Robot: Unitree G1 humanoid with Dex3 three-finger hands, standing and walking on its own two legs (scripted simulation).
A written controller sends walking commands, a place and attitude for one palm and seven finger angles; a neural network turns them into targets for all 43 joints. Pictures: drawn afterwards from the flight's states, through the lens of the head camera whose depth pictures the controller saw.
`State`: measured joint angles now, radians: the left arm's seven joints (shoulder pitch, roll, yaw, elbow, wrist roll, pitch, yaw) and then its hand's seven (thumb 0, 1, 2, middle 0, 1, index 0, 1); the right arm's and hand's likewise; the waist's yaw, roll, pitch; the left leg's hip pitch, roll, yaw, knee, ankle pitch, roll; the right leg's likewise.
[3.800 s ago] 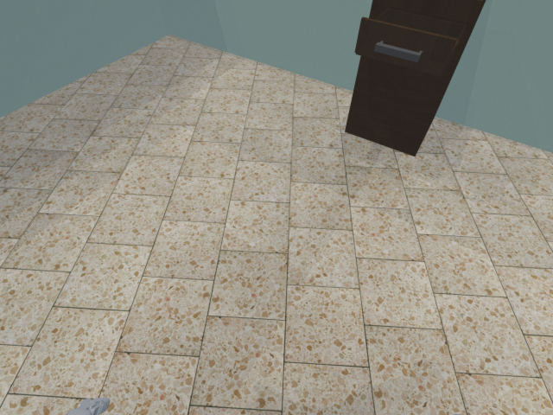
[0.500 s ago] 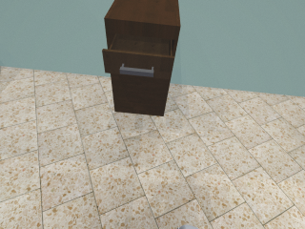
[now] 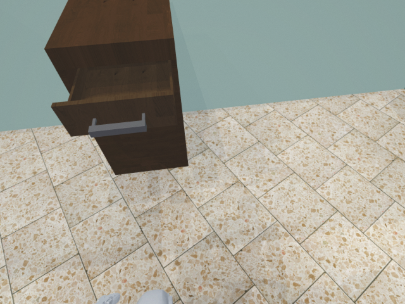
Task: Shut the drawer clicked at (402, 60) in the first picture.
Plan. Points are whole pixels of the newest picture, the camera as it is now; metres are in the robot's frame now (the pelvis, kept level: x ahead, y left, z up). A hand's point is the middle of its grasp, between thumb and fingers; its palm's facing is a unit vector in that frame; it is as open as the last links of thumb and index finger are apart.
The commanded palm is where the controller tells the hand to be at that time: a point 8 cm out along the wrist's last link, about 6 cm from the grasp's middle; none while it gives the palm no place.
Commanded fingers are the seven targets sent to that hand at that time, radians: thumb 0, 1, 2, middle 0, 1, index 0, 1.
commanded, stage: turn to face it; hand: left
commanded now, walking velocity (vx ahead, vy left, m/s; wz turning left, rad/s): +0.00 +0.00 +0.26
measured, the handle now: (118, 123) +0.66 +0.30 -0.12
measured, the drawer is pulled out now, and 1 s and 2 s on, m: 0.20 0.20 0.20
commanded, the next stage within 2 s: take the last steps up to it in 0.28 s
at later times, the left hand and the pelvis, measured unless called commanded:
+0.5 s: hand out of the picture +0.05 +0.21 -0.17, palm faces +0.15 -0.96 -0.22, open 7.3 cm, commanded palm none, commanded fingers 0.00 0.90 0.90 -0.20 -0.30 -0.20 -0.30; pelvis +0.09 +0.03 +0.00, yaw +5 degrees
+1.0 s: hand (124, 249) +0.26 +0.21 -0.16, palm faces +0.15 -0.96 -0.23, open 7.3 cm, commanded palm none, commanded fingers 0.00 0.90 0.90 -0.20 -0.30 -0.20 -0.30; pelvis +0.20 +0.01 +0.00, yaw +8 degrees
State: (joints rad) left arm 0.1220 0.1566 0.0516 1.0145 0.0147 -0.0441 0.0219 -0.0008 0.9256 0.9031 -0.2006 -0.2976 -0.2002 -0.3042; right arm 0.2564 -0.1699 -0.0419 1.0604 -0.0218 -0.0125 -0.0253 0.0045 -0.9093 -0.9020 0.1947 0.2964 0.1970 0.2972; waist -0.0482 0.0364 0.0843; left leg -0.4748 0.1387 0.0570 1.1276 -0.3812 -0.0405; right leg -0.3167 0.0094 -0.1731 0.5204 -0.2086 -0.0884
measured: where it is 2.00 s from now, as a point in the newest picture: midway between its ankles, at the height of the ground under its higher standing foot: (209, 287)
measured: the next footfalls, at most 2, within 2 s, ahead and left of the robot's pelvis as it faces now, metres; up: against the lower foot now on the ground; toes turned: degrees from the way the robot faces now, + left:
left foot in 0.18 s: +0.13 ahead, +0.15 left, +0.00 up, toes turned +14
right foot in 1.02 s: +0.33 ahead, -0.12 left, +0.00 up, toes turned +6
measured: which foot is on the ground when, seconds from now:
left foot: up 0.00-0.16, down 0.18-1.00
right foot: down 0.00-0.66, up 0.68-1.00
